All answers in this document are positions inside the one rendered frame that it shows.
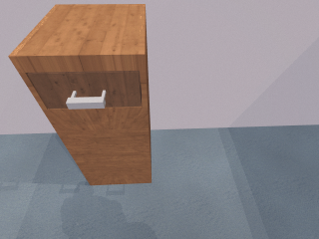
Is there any cabinet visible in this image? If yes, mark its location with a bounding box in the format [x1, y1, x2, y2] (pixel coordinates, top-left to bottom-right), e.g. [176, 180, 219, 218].
[8, 4, 152, 186]

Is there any handle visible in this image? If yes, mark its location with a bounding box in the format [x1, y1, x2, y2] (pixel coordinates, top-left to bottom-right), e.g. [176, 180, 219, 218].
[66, 90, 107, 110]

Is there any drawer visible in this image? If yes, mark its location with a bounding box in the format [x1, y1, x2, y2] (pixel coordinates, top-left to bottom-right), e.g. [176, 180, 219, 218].
[28, 71, 142, 109]

